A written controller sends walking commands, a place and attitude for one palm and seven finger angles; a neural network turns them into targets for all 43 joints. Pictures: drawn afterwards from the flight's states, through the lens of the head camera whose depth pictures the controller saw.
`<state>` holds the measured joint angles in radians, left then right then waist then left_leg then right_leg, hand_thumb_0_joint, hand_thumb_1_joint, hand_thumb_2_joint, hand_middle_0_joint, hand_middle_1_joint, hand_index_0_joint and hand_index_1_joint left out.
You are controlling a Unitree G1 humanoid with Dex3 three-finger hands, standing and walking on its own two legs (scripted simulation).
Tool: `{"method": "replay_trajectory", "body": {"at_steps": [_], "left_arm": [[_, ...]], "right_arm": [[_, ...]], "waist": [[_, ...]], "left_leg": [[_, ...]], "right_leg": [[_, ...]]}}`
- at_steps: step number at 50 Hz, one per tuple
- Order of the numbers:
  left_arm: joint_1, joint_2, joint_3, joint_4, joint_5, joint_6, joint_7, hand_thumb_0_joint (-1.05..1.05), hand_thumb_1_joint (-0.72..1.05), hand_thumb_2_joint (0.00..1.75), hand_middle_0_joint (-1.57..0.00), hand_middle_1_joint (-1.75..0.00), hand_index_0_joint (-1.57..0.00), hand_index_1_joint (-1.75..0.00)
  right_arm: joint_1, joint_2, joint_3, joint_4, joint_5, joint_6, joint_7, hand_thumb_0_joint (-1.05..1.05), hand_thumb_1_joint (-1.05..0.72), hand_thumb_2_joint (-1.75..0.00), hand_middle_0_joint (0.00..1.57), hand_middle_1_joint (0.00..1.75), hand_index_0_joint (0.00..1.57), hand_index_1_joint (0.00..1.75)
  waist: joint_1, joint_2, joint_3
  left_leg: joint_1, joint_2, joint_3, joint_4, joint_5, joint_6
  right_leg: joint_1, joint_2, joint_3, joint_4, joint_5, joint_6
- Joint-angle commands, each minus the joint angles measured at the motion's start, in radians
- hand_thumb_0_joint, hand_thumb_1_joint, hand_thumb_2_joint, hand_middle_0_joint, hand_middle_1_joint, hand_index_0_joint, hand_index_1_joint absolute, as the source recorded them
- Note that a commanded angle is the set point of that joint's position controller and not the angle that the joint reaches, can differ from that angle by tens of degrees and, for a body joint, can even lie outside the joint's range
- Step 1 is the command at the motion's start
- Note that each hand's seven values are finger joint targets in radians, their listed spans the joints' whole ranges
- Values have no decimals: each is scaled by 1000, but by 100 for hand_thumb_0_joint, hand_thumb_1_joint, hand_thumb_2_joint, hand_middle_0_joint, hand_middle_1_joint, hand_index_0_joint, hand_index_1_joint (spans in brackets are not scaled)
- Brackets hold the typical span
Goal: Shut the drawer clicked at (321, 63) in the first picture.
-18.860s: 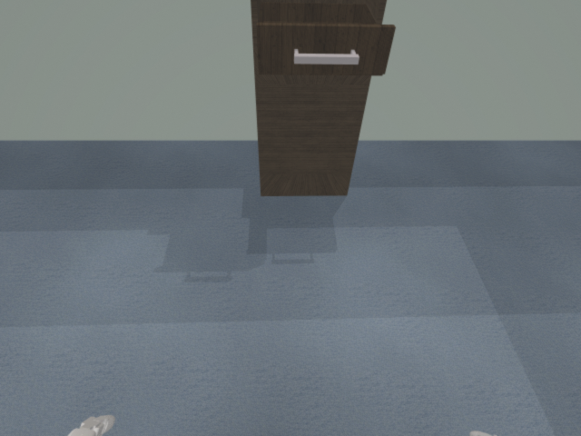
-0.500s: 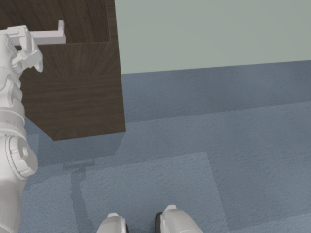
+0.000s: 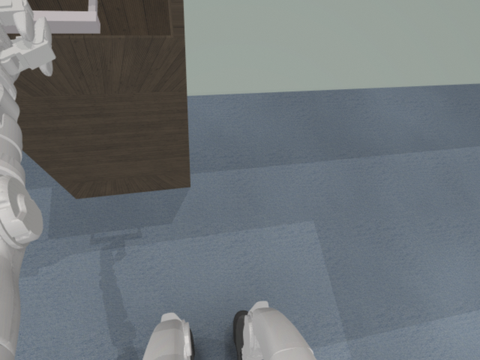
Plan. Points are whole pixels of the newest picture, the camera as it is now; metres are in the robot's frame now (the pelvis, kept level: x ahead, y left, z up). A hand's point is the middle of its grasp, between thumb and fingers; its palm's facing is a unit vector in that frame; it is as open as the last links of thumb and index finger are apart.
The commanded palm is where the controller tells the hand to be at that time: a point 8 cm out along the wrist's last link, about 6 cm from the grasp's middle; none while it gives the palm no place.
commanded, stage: pull the fist back off the drawer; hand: left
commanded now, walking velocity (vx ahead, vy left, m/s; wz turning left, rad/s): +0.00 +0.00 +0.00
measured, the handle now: (30, 11) +0.63 +0.24 +0.11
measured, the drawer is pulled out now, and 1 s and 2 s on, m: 0.00 0.00 0.00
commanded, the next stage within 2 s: draw the hand back to the body in 0.70 s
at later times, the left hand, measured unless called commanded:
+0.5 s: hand (50, 46) +0.56 +0.21 +0.11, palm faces +0.06 -1.00 -0.03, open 2.7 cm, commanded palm +0.54 +0.23 +0.11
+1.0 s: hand (50, 65) +0.52 +0.20 +0.12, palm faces +0.03 -1.00 -0.03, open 3.1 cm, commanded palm +0.47 +0.24 +0.13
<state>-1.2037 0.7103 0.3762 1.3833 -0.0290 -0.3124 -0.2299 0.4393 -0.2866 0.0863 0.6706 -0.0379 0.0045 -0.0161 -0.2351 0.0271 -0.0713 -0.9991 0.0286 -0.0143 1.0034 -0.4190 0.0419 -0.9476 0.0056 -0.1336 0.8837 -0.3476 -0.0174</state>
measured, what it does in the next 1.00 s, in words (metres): shifts its weight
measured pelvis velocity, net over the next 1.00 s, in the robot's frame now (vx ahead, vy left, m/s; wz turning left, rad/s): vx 0.05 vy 0.00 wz -0.06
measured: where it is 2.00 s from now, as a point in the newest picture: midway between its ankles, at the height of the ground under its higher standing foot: outside the picture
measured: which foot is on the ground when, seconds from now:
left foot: down 0.00-1.00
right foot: down 0.00-1.00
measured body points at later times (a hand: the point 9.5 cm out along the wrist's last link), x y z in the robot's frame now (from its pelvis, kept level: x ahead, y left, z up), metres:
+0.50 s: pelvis +0.00 -0.01 +0.00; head +0.15 +0.02 +0.42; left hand +0.55 +0.26 +0.11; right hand -0.05 -0.26 -0.10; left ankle +0.02 +0.09 -0.67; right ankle +0.03 -0.12 -0.67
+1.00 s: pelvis +0.05 +0.00 +0.03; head +0.15 +0.00 +0.47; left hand +0.51 +0.25 +0.12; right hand +0.05 -0.26 -0.09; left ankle +0.02 +0.09 -0.67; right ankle +0.03 -0.12 -0.67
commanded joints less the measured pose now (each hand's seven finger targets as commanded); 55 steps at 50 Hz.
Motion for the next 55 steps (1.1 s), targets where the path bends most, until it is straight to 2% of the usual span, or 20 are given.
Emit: {"method": "replay_trajectory", "body": {"at_steps": [1, 6, 10, 12, 14, 18, 22, 26, 27, 30, 32, 36, 37, 40, 43, 44, 48, 50, 52, 55], "left_arm": [[-654, 165, -13, -276, -10, -52, 38, 0, 90, 90, -140, -160, -140, -160], [-630, 153, -14, -235, -3, -39, 42, 0, 90, 90, -140, -160, -140, -160], [-604, 190, 7, -205, 0, -25, 36, 0, 90, 90, -140, -160, -140, -160], [-613, 203, 17, -232, 3, -33, 33, 0, 90, 90, -140, -160, -140, -160], [-593, 216, 32, -234, 2, -34, 29, 0, 90, 90, -140, -160, -140, -160], [-555, 175, 11, -240, 2, -33, 19, 0, 90, 90, -140, -160, -140, -160], [-477, 171, 35, -261, -9, -34, 18, 0, 90, 90, -140, -160, -140, -160], [-383, 191, 63, -275, -23, -27, 7, 0, 90, 90, -140, -160, -140, -160], [-362, 186, 66, -287, -25, -31, 4, 0, 90, 90, -140, -160, -140, -160], [-274, 188, 91, -307, -42, -35, -3, 0, 90, 90, -140, -160, -140, -160], [-273, 224, 118, -316, -43, -41, -4, 0, 90, 90, -140, -160, -140, -160], [-236, 192, 98, -332, -41, -44, -8, 0, 90, 90, -140, -160, -140, -160], [-234, 184, 96, -363, -42, -54, -9, 0, 90, 90, -140, -160, -140, -160], [-170, 139, 97, -425, -61, -71, -9, 0, 90, 90, -140, -160, -140, -160], [61, 89, 113, -612, -102, -78, -13, 0, 90, 90, -140, -160, -140, -160], [122, 40, 81, -679, -118, -71, -16, 0, 90, 90, -140, -160, -140, -160], [324, 23, 103, -816, -167, -14, -3, 0, 90, 90, -140, -160, -140, -160], [394, -12, 90, -935, -182, 7, 10, 0, 90, 90, -140, -160, -140, -160], [463, -23, 84, -1050, -190, 16, 27, 0, 90, 90, -140, -160, -140, -160], [542, -94, 43, -1103, -202, 37, 36, 0, 90, 90, -140, -160, -140, -160]], "right_arm": [[229, -219, -72, -6, -5, -25, -19, 0, -90, -90, 20, 30, 20, 30], [230, -218, -69, -14, -8, -31, -11, 0, -90, -90, 20, 30, 20, 30], [232, -219, -65, -25, -4, -32, -11, 0, -90, -90, 20, 30, 20, 30], [238, -216, -67, -29, -7, -31, -9, 0, -90, -90, 20, 30, 20, 30], [239, -215, -69, -36, -6, -26, -5, 0, -90, -90, 20, 30, 20, 30], [238, -206, -72, -46, -5, -18, 0, 0, -90, -90, 20, 30, 20, 30], [235, -205, -79, -55, -5, -8, 5, 0, -90, -90, 20, 30, 20, 30], [224, -198, -83, -72, 6, 5, 5, 0, -90, -90, 20, 30, 20, 30], [222, -195, -83, -75, 5, 8, 6, 0, -90, -90, 20, 30, 20, 30], [212, -191, -89, -88, 11, 17, 8, 0, -90, -90, 20, 30, 20, 30], [207, -191, -89, -89, 13, 23, 4, 0, -90, -90, 20, 30, 20, 30], [200, -183, -96, -97, 20, 33, 3, 0, -90, -90, 20, 30, 20, 30], [196, -181, -98, -101, 19, 35, 4, 0, -90, -90, 20, 30, 20, 30], [193, -174, -109, -103, 16, 43, 10, 0, -90, -90, 20, 30, 20, 30], [161, -162, -123, -148, 29, 49, 22, 0, -90, -90, 20, 30, 20, 30], [140, -152, -124, -162, 37, 48, 26, 0, -90, -90, 20, 30, 20, 30], [78, -142, -133, -184, 63, 43, 23, 0, -90, -90, 20, 30, 20, 30], [43, -132, -135, -204, 70, 29, 18, 0, -90, -90, 20, 30, 20, 30], [9, -124, -132, -212, 74, 12, 11, 0, -90, -90, 20, 30, 20, 30], [-25, -112, -127, -204, 77, -14, 5, 0, -90, -90, 20, 30, 20, 30]], "waist": [[-116, 250, -459], [-109, 247, -429], [-104, 200, -399], [-95, 233, -431], [-87, 218, -445], [-80, 213, -438], [-54, 208, -461], [-28, 147, -454], [-16, 174, -459], [10, 127, -467], [13, 115, -449], [13, 103, -428], [25, 155, -449], [44, 161, -512], [125, 208, -642], [132, 202, -641], [158, 74, -520], [173, 71, -489], [182, 122, -450], [169, 78, -367]], "left_leg": [[473, 28, -121, -149, 143, -11], [445, 22, -120, -153, 96, -12], [362, 17, -99, -148, 49, -3], [383, 15, -98, -144, 79, -4], [386, 15, -94, -138, 99, -5], [388, 15, -89, -138, 104, -5], [416, 14, -84, -140, 147, -5], [374, 12, -56, -147, 166, 0], [389, 11, -53, -149, 188, -2], [384, 11, -38, -155, 216, 0], [361, 9, -31, -156, 231, 2], [381, 8, -23, -161, 276, 2], [424, 8, -24, -161, 315, -3], [524, 13, -30, -156, 439, -12], [672, 22, -36, -171, 664, -27], [706, 28, -39, -180, 718, -30], [623, 24, -10, -235, 688, -10], [629, 18, 4, -265, 690, -7], [665, 17, 14, -278, 728, -8], [691, 21, 7, -311, 701, -14]], "right_leg": [[31, 35, 86, -114, 21, 5], [23, 35, 84, -116, -3, 0], [62, 35, 95, -124, -28, 3], [71, 35, 95, -116, -12, -3], [85, 37, 96, -117, 0, -2], [89, 39, 98, -117, 2, -3], [115, 40, 98, -118, 29, -5], [203, 41, 110, -133, 56, 1], [205, 41, 108, -128, 73, -3], [267, 43, 114, -134, 112, 0], [296, 42, 119, -131, 145, 1], [302, 42, 117, -130, 197, 4], [296, 41, 116, -124, 221, 0], [304, 46, 104, -115, 299, -1], [386, 48, 97, -112, 410, -8], [400, 49, 93, -121, 431, -7], [541, 41, 98, -166, 524, 0], [598, 32, 100, -184, 560, 3], [616, 26, 106, -199, 592, 0], [605, 27, 93, -224, 547, 6]]}}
